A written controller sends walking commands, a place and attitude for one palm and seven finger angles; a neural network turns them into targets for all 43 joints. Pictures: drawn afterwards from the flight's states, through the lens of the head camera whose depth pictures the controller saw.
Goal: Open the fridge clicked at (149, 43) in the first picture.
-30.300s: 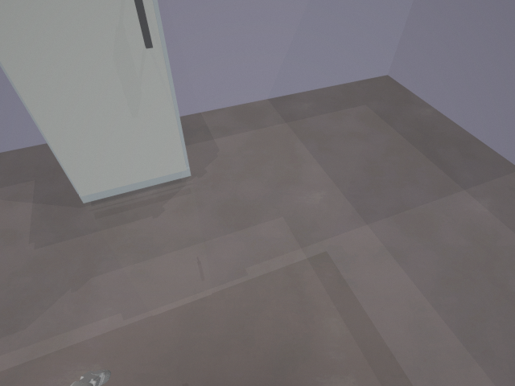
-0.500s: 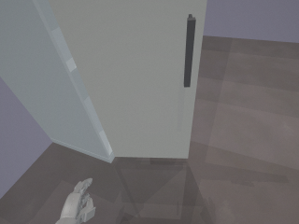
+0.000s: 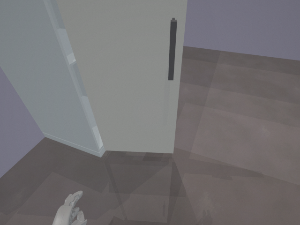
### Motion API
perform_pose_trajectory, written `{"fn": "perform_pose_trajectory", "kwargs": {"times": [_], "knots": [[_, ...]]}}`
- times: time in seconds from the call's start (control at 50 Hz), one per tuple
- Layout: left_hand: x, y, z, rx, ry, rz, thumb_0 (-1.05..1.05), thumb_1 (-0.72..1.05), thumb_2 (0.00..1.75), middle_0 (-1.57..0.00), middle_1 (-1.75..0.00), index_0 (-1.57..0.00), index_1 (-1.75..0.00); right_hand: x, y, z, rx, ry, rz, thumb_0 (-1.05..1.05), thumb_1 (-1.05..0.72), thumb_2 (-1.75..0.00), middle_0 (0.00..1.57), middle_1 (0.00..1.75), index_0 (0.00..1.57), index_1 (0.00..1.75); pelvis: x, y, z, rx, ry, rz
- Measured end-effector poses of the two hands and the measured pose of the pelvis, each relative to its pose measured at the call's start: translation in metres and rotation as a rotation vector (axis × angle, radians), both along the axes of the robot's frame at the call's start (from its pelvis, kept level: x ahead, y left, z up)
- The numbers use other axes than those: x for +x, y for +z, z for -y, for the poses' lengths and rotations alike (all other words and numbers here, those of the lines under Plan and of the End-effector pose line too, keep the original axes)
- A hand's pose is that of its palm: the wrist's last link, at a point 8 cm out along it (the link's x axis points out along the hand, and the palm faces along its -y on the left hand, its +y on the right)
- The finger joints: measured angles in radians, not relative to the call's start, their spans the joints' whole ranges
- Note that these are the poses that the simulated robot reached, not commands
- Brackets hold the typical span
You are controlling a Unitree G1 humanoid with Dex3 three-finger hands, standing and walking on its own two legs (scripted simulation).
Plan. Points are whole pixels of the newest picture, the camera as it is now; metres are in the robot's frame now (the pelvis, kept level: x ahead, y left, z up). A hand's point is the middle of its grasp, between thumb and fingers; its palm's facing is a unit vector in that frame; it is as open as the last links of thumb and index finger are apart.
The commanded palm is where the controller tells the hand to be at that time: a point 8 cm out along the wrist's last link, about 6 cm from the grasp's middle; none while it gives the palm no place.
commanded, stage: stop stepping back and stand still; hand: right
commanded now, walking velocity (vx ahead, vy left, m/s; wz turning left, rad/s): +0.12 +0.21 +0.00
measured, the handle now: (172, 50) +0.78 -0.04 +0.15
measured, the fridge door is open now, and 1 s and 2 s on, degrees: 72 72 72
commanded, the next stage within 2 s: let the arm hang, fingers relaxed in 0.24 s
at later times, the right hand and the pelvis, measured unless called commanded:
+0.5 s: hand out of the picture +0.16 -0.27 -0.05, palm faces +0.20 +0.89 -0.41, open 7.4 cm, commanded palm none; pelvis -0.01 -0.01 -0.01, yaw -5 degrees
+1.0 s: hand out of the picture -0.02 -0.21 -0.14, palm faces +0.11 +0.97 -0.23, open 7.3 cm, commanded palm none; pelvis -0.02 -0.02 +0.03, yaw -5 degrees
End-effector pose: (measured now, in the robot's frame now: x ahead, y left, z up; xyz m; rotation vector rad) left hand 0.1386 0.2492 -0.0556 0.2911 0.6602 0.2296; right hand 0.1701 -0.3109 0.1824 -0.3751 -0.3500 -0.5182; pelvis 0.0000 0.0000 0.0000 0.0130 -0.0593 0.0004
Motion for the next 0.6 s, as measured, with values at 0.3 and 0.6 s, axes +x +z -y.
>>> {"fn": "perform_pose_trajectory", "kwargs": {"times": [0.3, 0.6], "knots": [[-0.016, -0.023, 0.020, -0.109, -0.099, -0.160, 0.02, 0.90, 0.89, -0.20, -0.31, -0.21, -0.30, -0.053, 0.040, -0.003, -0.219, -0.049, -0.090, 0.01, -0.89, -0.90, 0.21, 0.31, 0.21, 0.30, -0.010, 0.015, -0.007, -0.021, -0.022, -0.031], [-0.033, -0.074, 0.010, -0.123, -0.100, -0.382, 0.01, 0.91, 0.89, -0.20, -0.30, -0.20, -0.30, -0.107, -0.296, -0.093, 0.519, 0.091, -1.365, 0.01, -0.92, -0.90, 0.19, 0.30, 0.19, 0.30, -0.012, -0.007, -0.002, -0.042, -0.107, -0.040]]}}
